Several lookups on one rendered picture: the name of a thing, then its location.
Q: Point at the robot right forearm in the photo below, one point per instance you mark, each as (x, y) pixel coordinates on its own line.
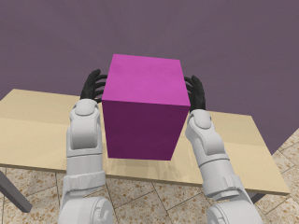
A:
(219, 179)

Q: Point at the right robot hand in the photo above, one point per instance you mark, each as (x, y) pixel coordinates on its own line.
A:
(197, 95)

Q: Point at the left robot hand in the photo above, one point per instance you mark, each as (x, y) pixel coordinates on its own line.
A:
(89, 89)

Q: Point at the carton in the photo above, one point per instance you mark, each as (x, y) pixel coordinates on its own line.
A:
(145, 104)

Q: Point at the robot left forearm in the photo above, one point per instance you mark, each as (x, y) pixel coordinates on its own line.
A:
(84, 149)

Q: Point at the left robot upper arm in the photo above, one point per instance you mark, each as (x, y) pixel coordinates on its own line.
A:
(87, 210)

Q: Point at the table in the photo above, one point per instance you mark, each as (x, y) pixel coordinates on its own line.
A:
(33, 126)

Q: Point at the right robot upper arm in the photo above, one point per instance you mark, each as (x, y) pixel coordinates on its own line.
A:
(234, 212)

